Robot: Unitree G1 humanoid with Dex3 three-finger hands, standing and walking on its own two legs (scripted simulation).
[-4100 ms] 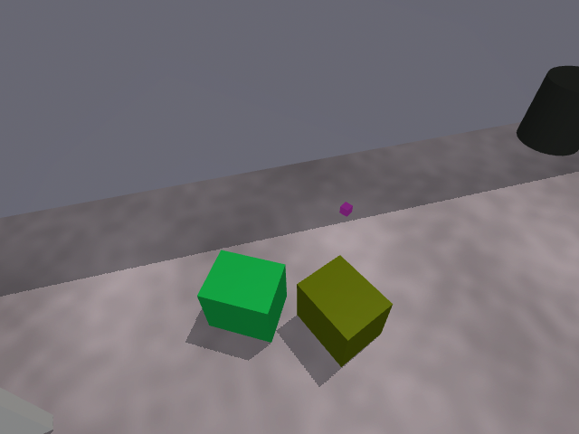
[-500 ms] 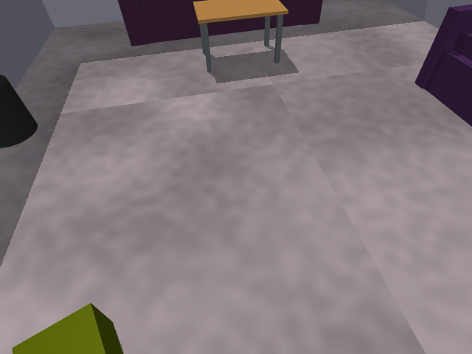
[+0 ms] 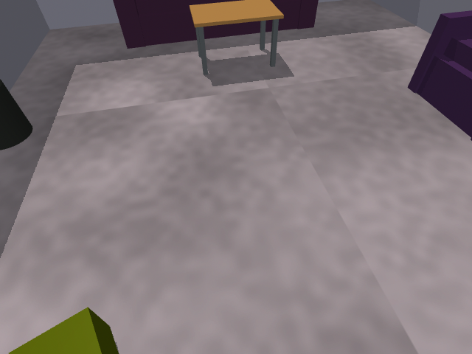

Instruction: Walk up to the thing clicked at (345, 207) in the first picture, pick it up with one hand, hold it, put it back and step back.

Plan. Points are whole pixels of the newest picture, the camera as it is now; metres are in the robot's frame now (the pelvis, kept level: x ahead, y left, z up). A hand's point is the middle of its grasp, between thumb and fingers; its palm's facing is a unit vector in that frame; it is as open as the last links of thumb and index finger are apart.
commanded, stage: stand
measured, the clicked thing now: out of the picture +0.39 +1.18 -0.76
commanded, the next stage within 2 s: none
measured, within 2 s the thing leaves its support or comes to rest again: neither
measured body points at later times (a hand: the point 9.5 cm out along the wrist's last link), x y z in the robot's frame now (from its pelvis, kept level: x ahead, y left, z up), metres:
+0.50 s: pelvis -0.01 +0.00 +0.00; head +0.00 -0.01 +0.45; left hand +0.05 +0.30 -0.13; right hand +0.05 -0.30 -0.14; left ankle +0.00 +0.13 -0.75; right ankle +0.02 -0.13 -0.75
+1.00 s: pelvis +0.01 +0.00 +0.00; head +0.02 +0.00 +0.45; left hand +0.08 +0.30 -0.13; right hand +0.08 -0.30 -0.13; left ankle +0.00 +0.13 -0.75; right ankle +0.02 -0.13 -0.75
